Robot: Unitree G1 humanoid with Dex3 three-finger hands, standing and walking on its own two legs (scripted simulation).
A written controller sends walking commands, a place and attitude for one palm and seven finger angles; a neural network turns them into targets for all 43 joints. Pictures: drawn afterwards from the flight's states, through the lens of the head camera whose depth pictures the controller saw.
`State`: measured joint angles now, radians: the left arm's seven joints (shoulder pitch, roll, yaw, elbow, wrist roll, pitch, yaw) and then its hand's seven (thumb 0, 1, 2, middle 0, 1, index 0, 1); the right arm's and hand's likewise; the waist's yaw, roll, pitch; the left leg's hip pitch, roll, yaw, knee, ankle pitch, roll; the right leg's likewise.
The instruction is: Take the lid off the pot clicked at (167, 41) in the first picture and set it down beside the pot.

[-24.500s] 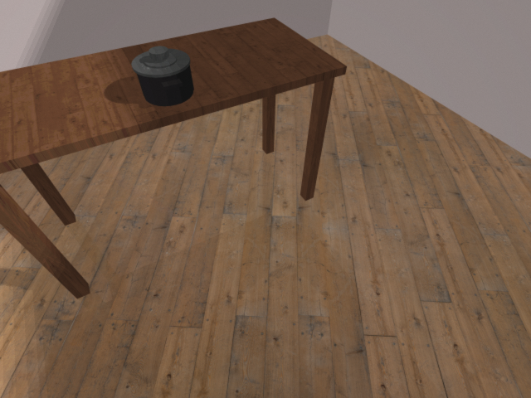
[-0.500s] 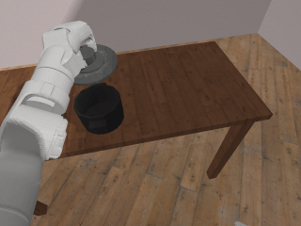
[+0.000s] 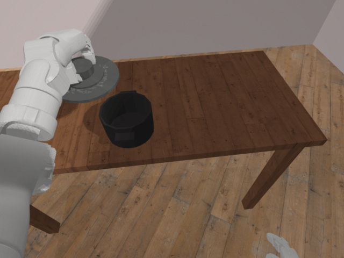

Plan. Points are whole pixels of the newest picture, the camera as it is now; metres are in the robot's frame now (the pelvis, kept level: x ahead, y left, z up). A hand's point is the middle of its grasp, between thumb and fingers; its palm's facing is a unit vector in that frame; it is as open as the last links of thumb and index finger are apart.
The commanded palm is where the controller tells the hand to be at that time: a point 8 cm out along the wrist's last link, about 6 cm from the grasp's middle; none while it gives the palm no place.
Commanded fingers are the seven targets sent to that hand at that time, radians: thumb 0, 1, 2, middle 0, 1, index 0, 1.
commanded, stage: move the lid sideways beside the pot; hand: left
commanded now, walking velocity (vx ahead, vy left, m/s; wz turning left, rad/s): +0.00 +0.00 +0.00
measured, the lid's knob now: (81, 68) +0.50 +0.21 +0.19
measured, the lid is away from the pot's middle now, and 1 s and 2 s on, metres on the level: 0.07 0.19 0.22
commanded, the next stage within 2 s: lower the lid onto the table in 1.42 s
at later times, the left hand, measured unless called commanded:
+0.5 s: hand (49, 72) +0.46 +0.27 +0.21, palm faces -0.30 -0.11 -0.95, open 8.7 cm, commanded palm +0.47 +0.27 +0.28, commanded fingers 0.00 0.47 1.16 -0.75 -1.09 -0.76 -0.98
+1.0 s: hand (20, 77) +0.45 +0.32 +0.21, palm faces -0.32 -0.12 -0.94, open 8.7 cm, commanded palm +0.46 +0.33 +0.28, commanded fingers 0.00 0.47 1.16 -0.75 -1.09 -0.76 -0.98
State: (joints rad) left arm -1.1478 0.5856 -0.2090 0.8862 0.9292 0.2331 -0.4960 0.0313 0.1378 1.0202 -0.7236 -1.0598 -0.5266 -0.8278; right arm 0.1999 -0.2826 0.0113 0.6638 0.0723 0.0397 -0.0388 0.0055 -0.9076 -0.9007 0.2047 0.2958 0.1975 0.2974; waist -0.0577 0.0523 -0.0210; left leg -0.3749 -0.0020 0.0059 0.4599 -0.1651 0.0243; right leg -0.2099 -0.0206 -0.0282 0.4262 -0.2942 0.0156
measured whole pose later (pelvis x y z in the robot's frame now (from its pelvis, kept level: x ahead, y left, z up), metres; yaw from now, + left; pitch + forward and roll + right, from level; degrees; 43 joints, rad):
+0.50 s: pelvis -0.01 +0.01 +0.00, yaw -1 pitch +5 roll -1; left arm -1.18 0.70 -0.14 1.01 0.96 0.15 -0.51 0.03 0.14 1.02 -0.72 -1.06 -0.52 -0.83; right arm 0.28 -0.29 0.02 0.70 0.08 0.05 -0.06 0.01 -0.91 -0.90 0.21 0.30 0.20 0.30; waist -0.09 0.05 -0.01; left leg -0.41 0.00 0.02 0.47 -0.15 0.04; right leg -0.24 -0.02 -0.01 0.42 -0.27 0.03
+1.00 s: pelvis -0.01 +0.01 +0.00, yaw -1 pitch +6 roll -2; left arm -1.14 0.82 -0.07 0.98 0.98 0.07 -0.56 0.03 0.14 1.02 -0.72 -1.06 -0.52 -0.83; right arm 0.26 -0.29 0.02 0.67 0.09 0.08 -0.06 0.01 -0.91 -0.90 0.21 0.30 0.20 0.30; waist -0.07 0.04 -0.01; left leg -0.44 0.01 0.01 0.50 -0.17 0.04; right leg -0.25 -0.01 -0.02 0.42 -0.27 0.03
